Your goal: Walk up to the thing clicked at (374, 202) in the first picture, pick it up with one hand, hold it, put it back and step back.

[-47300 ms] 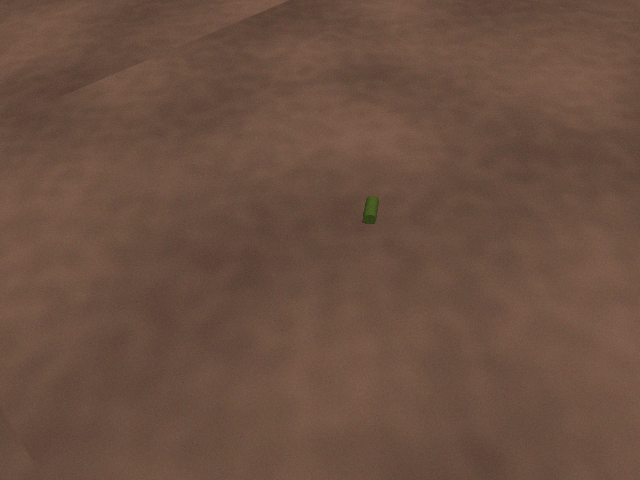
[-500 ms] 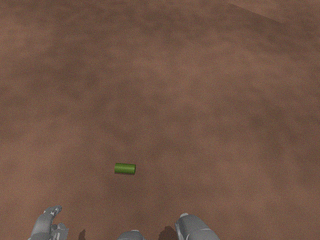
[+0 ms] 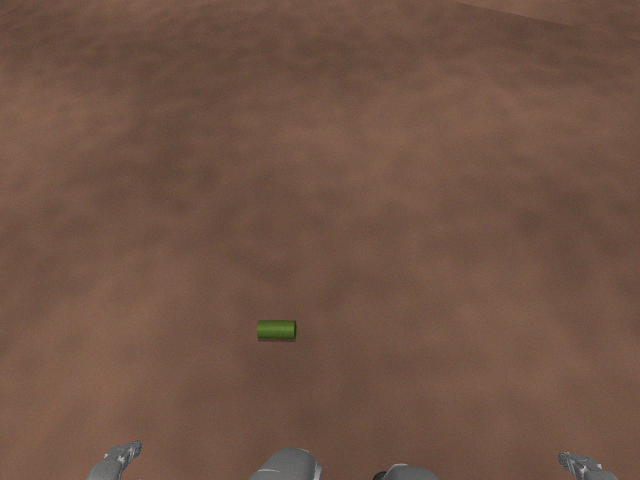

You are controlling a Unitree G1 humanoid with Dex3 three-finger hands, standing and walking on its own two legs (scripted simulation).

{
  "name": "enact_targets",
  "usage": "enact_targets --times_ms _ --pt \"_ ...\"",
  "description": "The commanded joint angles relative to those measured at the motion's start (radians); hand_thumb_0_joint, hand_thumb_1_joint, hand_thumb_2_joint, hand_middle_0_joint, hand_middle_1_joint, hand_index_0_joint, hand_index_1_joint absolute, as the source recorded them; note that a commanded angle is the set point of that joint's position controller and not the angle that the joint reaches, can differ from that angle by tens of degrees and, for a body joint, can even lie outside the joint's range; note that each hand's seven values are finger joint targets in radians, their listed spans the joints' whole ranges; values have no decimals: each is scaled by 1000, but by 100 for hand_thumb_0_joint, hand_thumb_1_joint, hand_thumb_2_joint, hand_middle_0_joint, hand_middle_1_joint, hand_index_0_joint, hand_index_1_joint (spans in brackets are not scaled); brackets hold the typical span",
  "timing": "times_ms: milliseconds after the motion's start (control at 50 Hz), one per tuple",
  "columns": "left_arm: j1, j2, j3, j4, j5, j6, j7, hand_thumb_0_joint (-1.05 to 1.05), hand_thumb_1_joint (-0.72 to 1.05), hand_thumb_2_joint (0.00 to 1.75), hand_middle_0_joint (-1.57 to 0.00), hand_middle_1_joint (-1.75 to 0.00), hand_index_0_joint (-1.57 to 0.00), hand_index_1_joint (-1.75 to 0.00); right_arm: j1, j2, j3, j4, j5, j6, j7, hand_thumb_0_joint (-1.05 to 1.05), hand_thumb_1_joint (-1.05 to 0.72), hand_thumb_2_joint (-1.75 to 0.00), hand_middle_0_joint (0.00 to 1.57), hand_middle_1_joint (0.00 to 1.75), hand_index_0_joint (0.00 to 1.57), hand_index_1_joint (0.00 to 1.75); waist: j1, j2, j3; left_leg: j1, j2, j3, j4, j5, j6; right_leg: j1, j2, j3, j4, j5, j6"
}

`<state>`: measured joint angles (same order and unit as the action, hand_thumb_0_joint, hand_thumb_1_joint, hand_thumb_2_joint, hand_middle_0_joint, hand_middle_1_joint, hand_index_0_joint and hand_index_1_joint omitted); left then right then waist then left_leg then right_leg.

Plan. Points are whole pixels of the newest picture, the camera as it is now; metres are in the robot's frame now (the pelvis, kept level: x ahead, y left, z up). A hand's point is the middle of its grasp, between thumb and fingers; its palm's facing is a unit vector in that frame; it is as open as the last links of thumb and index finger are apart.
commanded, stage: step back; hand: left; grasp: from above
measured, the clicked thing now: (276, 329) +0.58 +0.23 -0.74
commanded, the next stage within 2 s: none
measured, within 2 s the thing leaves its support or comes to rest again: neither
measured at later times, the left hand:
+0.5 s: hand out of the picture -0.07 +0.28 -0.16, palm faces -0.02 -0.92 -0.40, open 7.4 cm
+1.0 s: hand out of the picture -0.17 +0.23 -0.15, palm faces +0.03 -0.92 -0.39, open 7.4 cm
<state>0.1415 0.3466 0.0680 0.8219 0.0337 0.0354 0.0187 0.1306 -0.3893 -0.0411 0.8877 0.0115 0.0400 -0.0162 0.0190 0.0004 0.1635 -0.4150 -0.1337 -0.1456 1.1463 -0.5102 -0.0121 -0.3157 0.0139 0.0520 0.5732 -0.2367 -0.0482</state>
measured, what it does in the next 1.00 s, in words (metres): walks backwards: left foot, then right foot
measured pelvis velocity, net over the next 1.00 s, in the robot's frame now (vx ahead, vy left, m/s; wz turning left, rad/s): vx -0.31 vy -0.03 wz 0.04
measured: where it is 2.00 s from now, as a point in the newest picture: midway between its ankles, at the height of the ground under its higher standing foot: outside the picture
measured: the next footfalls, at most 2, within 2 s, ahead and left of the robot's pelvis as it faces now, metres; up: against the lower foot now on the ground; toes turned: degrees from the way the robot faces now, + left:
left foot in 0.16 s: -0.03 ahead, +0.14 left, +0.00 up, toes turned +0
right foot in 0.56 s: -0.17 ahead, -0.14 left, +0.00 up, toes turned +2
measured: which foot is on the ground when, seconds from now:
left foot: up 0.00-0.14, down 0.16-0.58, up 0.60-0.92, down 0.94-1.00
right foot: down 0.00-0.20, up 0.22-0.54, down 0.56-0.96, up 0.98-1.00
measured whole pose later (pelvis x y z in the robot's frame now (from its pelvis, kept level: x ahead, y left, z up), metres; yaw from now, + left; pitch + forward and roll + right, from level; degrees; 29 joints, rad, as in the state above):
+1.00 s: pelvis -0.31 -0.03 -0.02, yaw +2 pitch -3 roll +2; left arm 0.09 0.39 0.07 0.75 0.02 0.07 0.03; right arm 0.18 -0.35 -0.04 0.88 -0.03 0.03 -0.01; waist 0.01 -0.07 0.21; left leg -0.25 -0.07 0.00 0.65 -0.34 0.03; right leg -0.45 0.00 0.05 0.81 -0.39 -0.03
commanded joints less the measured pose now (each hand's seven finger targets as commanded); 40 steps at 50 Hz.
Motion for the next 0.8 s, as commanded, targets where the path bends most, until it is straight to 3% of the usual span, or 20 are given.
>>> enact_targets --times_ms 0,80,120,140,180,200,220,280,300,380,440,500,540,560,580,600,620,660,680,780 --pt "32 217 68 -101 3 -20 14 0 90 90 -20 -30 -20 -30 47 -162 -35 -71 -3 -21 -22 0 -90 -90 20 30 20 30 26 -126 -230 -84 31 34 -166 -20 -25 320 -194 177 -94 489 -167" --pt "32 246 72 -118 -1 -3 12 0 90 90 -20 -30 -20 -30 83 -160 -45 -75 -18 -30 -21 0 -90 -90 20 30 20 30 17 -225 -277 34 105 103 -506 34 -3 343 -218 188 -35 522 -150" --pt "-12 256 68 -133 -13 10 5 0 90 90 -20 -30 -20 -30 144 -164 -59 -42 -30 -34 -17 0 -90 -90 20 30 20 30 -28 -196 -271 182 95 156 -724 250 15 225 -188 159 9 384 -108" --pt "-27 244 60 -141 -16 15 0 0 90 90 -20 -30 -20 -30 150 -183 -67 -40 -41 -36 -16 0 -90 -90 20 30 20 30 -38 -158 -252 239 125 98 -745 346 31 108 -170 165 19 259 -67" --pt "-24 194 55 -144 -22 15 2 0 90 90 -20 -30 -20 -30 64 -325 -96 -70 -64 -36 -7 0 -90 -90 20 30 20 30 -31 197 -178 258 459 -335 -850 389 186 -220 101 35 305 -317 15" --pt "-83 233 75 -150 -1 15 15 0 90 90 -20 -30 -20 -30 45 -378 -107 -88 -53 -37 -4 0 -90 -90 20 30 20 30 -90 246 -143 53 575 -421 -884 400 318 -126 95 117 517 -436 39" --pt "-77 251 79 -137 2 14 14 0 90 90 -20 -30 -20 -30 -9 -346 -101 -94 -54 -46 -10 0 -90 -90 20 30 20 30 -58 196 -116 19 566 -400 -873 414 326 -119 72 157 636 -376 35" --pt "52 229 82 -76 -25 15 -1 0 90 90 -20 -30 -20 -30 -107 -236 -66 -124 -59 -49 -14 0 -90 -90 20 30 20 30 36 125 -103 81 371 -90 -806 500 213 -169 118 163 729 -230 25" --pt "86 235 86 -63 -23 16 -5 0 90 90 -20 -30 -20 -30 -102 -226 -67 -122 -53 -50 -14 0 -90 -90 20 30 20 30 44 125 -111 113 354 -65 -798 482 208 -166 124 147 736 -201 38" --pt "48 212 76 -86 -12 2 -6 0 90 90 -20 -30 -20 -30 22 -219 -73 -111 -44 -47 -17 0 -90 -90 20 30 20 30 -37 140 -162 347 366 -62 -706 591 260 -216 72 106 509 -256 92" --pt "38 201 66 -91 -14 -6 -9 0 90 90 -20 -30 -20 -30 64 -238 -79 -111 -45 -41 -16 0 -90 -90 20 30 20 30 -65 178 -215 418 374 -52 -657 651 259 -151 25 55 265 -284 92" --pt "144 191 66 -31 -12 -13 -9 0 90 90 -20 -30 -20 -30 -4 -264 -83 -137 -39 -22 -12 0 -90 -90 20 30 20 30 -16 221 -259 322 363 -29 -588 645 222 34 9 -21 -26 -154 65" --pt "215 216 74 12 2 -22 -6 0 90 90 -20 -30 -20 -30 -51 -233 -72 -152 -19 -6 -8 0 -90 -90 20 30 20 30 23 158 -266 169 299 11 -486 526 138 182 -20 15 -209 68 29" --pt "175 303 95 -7 17 -27 -8 0 90 90 -20 -30 -20 -30 -31 -185 -61 -162 -12 -4 -9 0 -90 -90 20 30 20 30 -4 -61 -236 -41 169 41 -360 305 67 232 -155 264 -186 147 -17" --pt "107 391 114 -47 7 -18 -11 0 90 90 -20 -30 -20 -30 -72 -162 -57 -181 -8 -6 -23 0 -90 -90 20 30 20 30 32 -266 -180 -108 26 83 -185 -71 20 67 -340 445 -237 160 -183" --pt "52 435 118 -79 15 -20 -7 0 90 90 -20 -30 -20 -30 -68 -207 -79 -166 -15 -3 -37 0 -90 -90 20 30 20 30 48 -311 -120 -39 63 -8 8 -143 5 -134 -440 580 -288 126 -273" --pt "0 377 106 -94 9 -22 -1 0 90 90 -20 -30 -20 -30 -29 -229 -84 -139 -9 -6 -31 0 -90 -90 20 30 20 30 4 -254 -84 -3 80 -51 54 -89 15 -174 -413 495 -281 142 -241" --pt "-65 272 79 -109 3 -26 2 0 90 90 -20 -30 -20 -30 31 -204 -67 -96 -1 -11 -23 0 -90 -90 20 30 20 30 -53 -142 -86 -74 10 -36 58 14 19 -15 -216 185 -148 370 -137" --pt "-58 257 84 -104 6 -23 5 0 90 90 -20 -30 -20 -30 45 -170 -53 -95 1 -16 -27 0 -90 -90 20 30 20 30 -45 -175 -113 -88 -2 -9 51 28 19 38 -189 135 -119 422 -113" --pt "64 238 81 -115 12 -16 23 0 90 90 -20 -30 -20 -30 32 -154 -42 -117 -16 -31 -31 0 -90 -90 20 30 20 30 36 -181 -192 -129 64 44 -227 -23 -10 323 -234 183 -50 541 -166"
